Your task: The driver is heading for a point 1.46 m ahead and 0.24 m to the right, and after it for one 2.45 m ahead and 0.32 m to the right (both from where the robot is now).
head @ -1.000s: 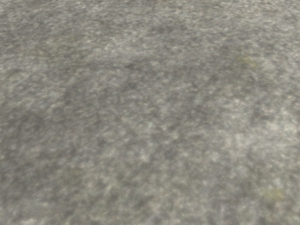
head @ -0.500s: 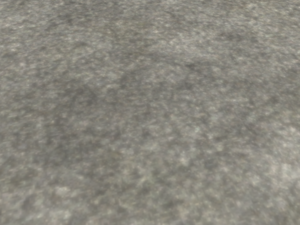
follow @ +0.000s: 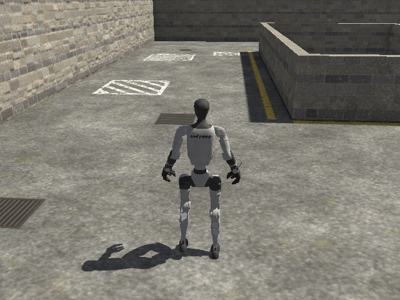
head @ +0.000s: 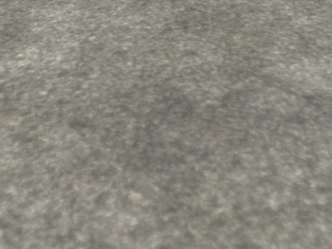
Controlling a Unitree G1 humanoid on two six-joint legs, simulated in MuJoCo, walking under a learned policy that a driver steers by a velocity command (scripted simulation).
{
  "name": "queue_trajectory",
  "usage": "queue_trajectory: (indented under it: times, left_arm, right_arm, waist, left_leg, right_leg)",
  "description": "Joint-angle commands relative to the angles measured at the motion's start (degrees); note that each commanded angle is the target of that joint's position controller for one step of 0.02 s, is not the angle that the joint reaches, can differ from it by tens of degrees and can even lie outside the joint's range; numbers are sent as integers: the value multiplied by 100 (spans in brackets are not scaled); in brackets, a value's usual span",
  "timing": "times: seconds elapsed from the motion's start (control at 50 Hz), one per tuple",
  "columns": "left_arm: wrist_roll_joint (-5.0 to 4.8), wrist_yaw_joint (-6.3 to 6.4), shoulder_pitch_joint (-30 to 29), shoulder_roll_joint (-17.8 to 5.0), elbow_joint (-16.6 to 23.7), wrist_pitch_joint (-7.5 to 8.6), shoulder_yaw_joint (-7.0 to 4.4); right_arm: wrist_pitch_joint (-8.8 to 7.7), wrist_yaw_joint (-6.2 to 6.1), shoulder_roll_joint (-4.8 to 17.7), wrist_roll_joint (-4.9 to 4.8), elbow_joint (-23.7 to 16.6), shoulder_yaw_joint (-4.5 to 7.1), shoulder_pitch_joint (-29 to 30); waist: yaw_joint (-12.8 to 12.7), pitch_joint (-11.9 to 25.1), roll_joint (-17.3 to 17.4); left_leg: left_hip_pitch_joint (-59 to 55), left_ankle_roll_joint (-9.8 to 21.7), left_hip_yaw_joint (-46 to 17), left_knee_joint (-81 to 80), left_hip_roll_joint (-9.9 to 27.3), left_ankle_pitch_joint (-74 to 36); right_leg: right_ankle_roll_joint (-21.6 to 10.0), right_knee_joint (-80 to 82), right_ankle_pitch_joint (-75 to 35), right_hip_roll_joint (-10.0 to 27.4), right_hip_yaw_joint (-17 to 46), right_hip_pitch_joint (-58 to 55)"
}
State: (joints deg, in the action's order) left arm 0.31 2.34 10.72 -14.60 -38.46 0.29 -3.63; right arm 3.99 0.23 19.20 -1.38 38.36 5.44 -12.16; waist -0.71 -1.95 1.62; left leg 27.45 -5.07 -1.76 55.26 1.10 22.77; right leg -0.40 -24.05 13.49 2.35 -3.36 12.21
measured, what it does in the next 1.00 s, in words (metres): walks ahead: left foot, then right foot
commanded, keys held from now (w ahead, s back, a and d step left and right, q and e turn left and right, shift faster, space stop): w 1.00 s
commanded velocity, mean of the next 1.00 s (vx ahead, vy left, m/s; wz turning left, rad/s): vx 0.43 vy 0.00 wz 0.12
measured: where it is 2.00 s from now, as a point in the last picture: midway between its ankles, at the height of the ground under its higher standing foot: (166, 123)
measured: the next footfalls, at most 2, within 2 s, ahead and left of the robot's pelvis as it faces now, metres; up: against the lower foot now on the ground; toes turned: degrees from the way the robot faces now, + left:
left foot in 0.14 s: +0.04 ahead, +0.14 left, +0.00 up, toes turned +4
right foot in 0.60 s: +0.43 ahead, -0.05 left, +0.00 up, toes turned +3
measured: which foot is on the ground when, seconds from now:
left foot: up 0.00-0.12, down 0.14-0.60, up 0.62-1.00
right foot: down 0.00-0.14, up 0.16-0.58, down 0.60-1.00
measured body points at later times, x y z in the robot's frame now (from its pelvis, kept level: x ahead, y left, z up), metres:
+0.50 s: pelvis +0.16 +0.05 -0.01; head +0.20 +0.07 +0.44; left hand +0.36 +0.30 -0.10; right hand +0.17 -0.23 -0.12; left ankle +0.00 +0.14 -0.74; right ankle +0.37 -0.08 -0.70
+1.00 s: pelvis +0.45 +0.06 +0.00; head +0.48 +0.06 +0.45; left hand +0.46 +0.34 -0.12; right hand +0.68 -0.17 -0.09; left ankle +0.63 +0.23 -0.70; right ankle +0.39 -0.05 -0.74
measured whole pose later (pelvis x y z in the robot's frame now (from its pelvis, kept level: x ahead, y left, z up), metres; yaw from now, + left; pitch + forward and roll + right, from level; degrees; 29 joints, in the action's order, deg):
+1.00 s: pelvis +0.45 +0.06 +0.00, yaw +5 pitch +1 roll -3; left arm -1.0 -1.0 19.3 -16.4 -47.7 4.8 -2.8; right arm -4.1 0.9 15.9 -0.6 40.2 1.6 -6.3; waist -4.6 -1.8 2.5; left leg 37.1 -1.2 -2.5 35.8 6.7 -3.4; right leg -2.5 -12.9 13.5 -4.0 -2.7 0.6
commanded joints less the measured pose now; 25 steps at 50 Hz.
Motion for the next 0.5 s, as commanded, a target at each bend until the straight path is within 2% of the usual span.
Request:
queue_trajectory:
  times: [0.02, 0.06, 0.08, 0.1, 0.12, 0.14, 0.16, 0.18, 0.2, 0.22, 0.24, 0.26, 0.32, 0.38, 0.44, 0.5]
  left_arm:
    - [-85, -55, 109, -1286, 263, 90, -368]
    - [-163, -163, 119, -1304, 191, 141, -360]
    - [-217, -213, 45, -1274, 152, 157, -336]
    - [-237, -254, 1, -1163, 106, 171, -291]
    - [-194, -289, 57, -883, 45, 209, -190]
    - [-53, -351, -104, -410, 115, 264, -17]
    - [-3, -363, -359, -347, 565, 386, 12]
    - [-186, -333, -662, -864, 598, 464, -126]
    - [-292, -358, -615, -1039, 557, 493, -185]
    - [-241, -362, -486, -1000, 417, 502, -187]
    - [-133, -367, -430, -998, 352, 510, -195]
    - [-78, -387, -369, -957, 302, 515, -197]
    - [-56, -425, -394, -700, 217, 511, -109]
    - [-93, -454, -898, -477, 329, 521, 9]
    - [-151, -556, -1454, -421, 485, 559, 71]
    - [-167, -653, -1652, -507, 580, 600, 65]
  right_arm:
    - [-216, 89, 213, 34, -694, -47, 619]
    - [-287, 120, 272, 23, -559, -37, 366]
    - [-327, 130, 232, 15, -423, -40, 86]
    - [-363, 130, 184, 15, -207, -41, -331]
    - [-389, 95, 275, 1, 0, 1, -832]
    - [-428, 41, 556, 16, 118, 71, -1473]
    - [-481, 34, 1461, 55, -12, 238, -1574]
    - [-616, 67, 1154, 109, -33, 185, -1503]
    - [-711, 68, 815, 119, -51, 58, -1216]
    - [-765, 65, 590, 120, -73, -19, -978]
    - [-773, 60, 481, 99, -89, -73, -775]
    - [-775, 35, 438, 117, -113, -104, -693]
    - [-789, -27, 450, 150, -33, -106, -798]
    - [-789, -72, 516, 123, 136, -99, -984]
    - [-795, -89, 613, 75, 341, -77, -1296]
    - [-766, -91, 670, 23, 512, -49, -1425]
  waist:
    - [-281, 330, -1174]
    - [-157, 215, -1147]
    - [36, 180, -1058]
    - [251, 189, -929]
    - [467, 338, -667]
    - [717, 602, 238]
    - [637, 546, 1556]
    - [842, 309, 921]
    - [636, -111, 824]
    - [505, -274, 701]
    - [401, -378, 639]
    - [318, -379, 617]
    - [289, -204, 370]
    - [440, -284, 352]
    - [616, -496, 339]
    - [545, -576, 343]
  left_leg:
    - [-8, 228, 356, -1013, 26, 323]
    - [-703, 466, 523, -1741, -79, 131]
    - [-1195, 599, 596, -2351, -131, -326]
    - [-1909, 712, 710, -2943, -252, -754]
    - [-2838, 787, 586, -3159, -284, -746]
    - [-3779, 1001, -741, -3548, 633, -579]
    - [-4112, 1991, -3211, -4021, 2032, 12]
    - [-3633, 2471, -3670, -4378, 2233, 810]
    - [-3384, 2283, -3180, -4474, 1997, 1184]
    - [-3175, 2070, -2664, -4514, 1701, 978]
    - [-3023, 1918, -2247, -4590, 1504, 378]
    - [-2848, 1793, -1856, -4675, 1326, -252]
    - [-2758, 1703, -1055, -4726, 1069, -1851]
    - [-2469, 1580, -523, -4784, 865, -2323]
    - [-2425, 1586, -453, -4896, 973, -2164]
    - [-2922, 1535, -485, -4690, 1235, -2597]
  right_leg:
    - [-1107, 1194, 1047, 1333, 1190, -456]
    - [-1113, 1197, 1114, 1336, 1086, -75]
    - [-1060, 1068, 1162, 1288, 978, 136]
    - [-970, 776, 1147, 1185, 808, 485]
    - [-757, 222, 1041, 983, 544, 999]
    - [-302, -1410, 1183, 513, -40, 1810]
    - [57, -3008, 2044, -200, -211, 3541]
    - [28, -3918, 2126, 62, 451, 3984]
    - [-102, -4066, 1486, 296, 608, 4168]
    - [-144, -4018, 922, 405, 587, 4112]
    - [-108, -3795, 461, 457, 585, 4037]
    - [-56, -3614, 41, 503, 581, 3792]
    - [152, -3082, -870, 388, 381, 3520]
    - [231, -1903, -1602, 215, 242, 2996]
    - [148, -1066, -1997, 58, 145, 2645]
    - [-88, -610, -1779, -14, 218, 2611]
Over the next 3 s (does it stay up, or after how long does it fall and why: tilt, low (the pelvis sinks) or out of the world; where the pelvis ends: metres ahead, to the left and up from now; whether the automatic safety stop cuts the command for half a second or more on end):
stays up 1.43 -0.27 0.00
